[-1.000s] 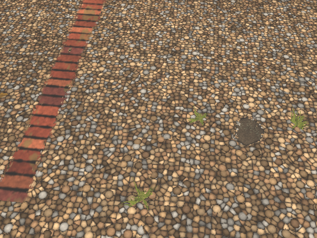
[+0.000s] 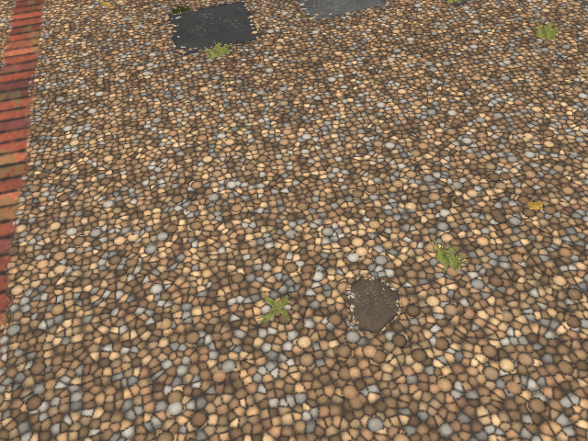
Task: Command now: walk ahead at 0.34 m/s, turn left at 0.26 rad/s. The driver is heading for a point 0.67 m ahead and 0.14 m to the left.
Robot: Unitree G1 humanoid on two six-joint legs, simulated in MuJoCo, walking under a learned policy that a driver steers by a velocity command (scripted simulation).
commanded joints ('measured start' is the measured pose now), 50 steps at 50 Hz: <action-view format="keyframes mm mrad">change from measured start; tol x32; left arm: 1 -17 134 45 -43 3 -42 10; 50 -116 144 21 -86 -4 -33 -35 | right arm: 1 -90 -54 -17 -75 1 -28 8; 50 20 -104 18 -97 -26 -56 0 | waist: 1 26 -153 89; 18 -143 128 -299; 38 -106 -7 107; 45 78 -248 -444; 50 -16 -42 -49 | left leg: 1 -250 34 -57 -6 140 -17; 12 -79 43 95 -373 97 64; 15 422 -106 183 -430 91 146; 18 919 302 -766 -774 -301 372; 26 371 135 -223 -846 282 291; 37 616 187 -46 -838 376 203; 42 710 164 47 -463 1109 142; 43 546 133 65 -230 1014 104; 45 -40 -130 -38 396 -306 -15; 50 17 56 -22 151 -146 -26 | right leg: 1 101 -252 158 -233 -2 -140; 11 118 -313 -53 -206 150 -123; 15 24 -234 -185 299 766 -45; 17 -584 25 -37 949 -321 72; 18 -672 -3 134 1035 -292 51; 32 -516 -97 25 310 467 53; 39 -609 -35 21 180 284 -39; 43 -38 16 28 157 301 -151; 45 544 -389 764 81 607 -413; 50 -64 -217 276 -26 759 -257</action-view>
